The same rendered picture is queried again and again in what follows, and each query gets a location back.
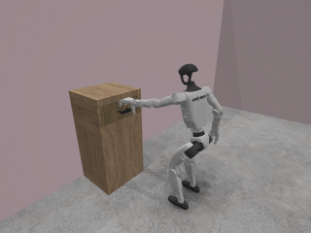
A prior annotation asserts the drawer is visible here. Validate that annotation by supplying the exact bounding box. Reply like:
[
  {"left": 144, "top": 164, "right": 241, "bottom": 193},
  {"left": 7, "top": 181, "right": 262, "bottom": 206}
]
[{"left": 99, "top": 95, "right": 140, "bottom": 127}]

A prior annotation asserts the cabinet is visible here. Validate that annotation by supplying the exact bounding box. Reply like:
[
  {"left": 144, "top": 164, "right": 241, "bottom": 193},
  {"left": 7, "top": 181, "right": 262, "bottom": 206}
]
[{"left": 68, "top": 82, "right": 144, "bottom": 195}]

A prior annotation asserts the robot left forearm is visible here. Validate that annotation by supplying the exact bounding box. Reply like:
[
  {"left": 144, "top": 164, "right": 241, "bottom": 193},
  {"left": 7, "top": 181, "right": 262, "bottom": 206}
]
[{"left": 131, "top": 98, "right": 157, "bottom": 109}]

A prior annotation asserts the left robot upper arm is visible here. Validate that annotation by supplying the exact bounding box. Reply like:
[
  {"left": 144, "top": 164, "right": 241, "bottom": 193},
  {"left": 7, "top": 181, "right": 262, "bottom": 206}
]
[{"left": 153, "top": 92, "right": 187, "bottom": 109}]

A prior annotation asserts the right robot upper arm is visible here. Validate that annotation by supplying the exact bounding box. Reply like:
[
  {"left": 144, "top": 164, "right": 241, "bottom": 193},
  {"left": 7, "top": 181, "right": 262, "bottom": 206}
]
[{"left": 201, "top": 86, "right": 223, "bottom": 117}]

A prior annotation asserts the robot right forearm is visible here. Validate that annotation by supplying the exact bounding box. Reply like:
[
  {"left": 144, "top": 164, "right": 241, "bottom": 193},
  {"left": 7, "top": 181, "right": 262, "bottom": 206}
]
[{"left": 211, "top": 112, "right": 223, "bottom": 132}]

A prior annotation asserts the left robot hand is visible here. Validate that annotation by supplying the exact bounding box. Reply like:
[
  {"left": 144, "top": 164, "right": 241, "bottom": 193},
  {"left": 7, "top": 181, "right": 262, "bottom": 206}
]
[{"left": 119, "top": 97, "right": 136, "bottom": 115}]

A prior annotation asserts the robot torso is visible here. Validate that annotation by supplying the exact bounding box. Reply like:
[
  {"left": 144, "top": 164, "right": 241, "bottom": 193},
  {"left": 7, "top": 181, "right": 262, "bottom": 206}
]
[{"left": 180, "top": 86, "right": 210, "bottom": 152}]

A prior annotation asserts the right robot hand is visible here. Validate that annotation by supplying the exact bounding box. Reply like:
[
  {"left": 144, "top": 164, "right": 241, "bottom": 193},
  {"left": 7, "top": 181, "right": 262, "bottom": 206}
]
[{"left": 210, "top": 129, "right": 220, "bottom": 145}]

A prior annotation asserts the robot right foot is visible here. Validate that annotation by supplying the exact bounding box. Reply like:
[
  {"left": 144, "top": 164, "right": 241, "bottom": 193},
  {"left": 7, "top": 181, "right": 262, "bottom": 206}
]
[{"left": 182, "top": 181, "right": 200, "bottom": 193}]

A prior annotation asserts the handle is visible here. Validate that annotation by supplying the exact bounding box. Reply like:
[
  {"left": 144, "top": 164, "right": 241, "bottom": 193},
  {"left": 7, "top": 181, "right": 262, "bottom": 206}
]
[{"left": 118, "top": 108, "right": 131, "bottom": 115}]

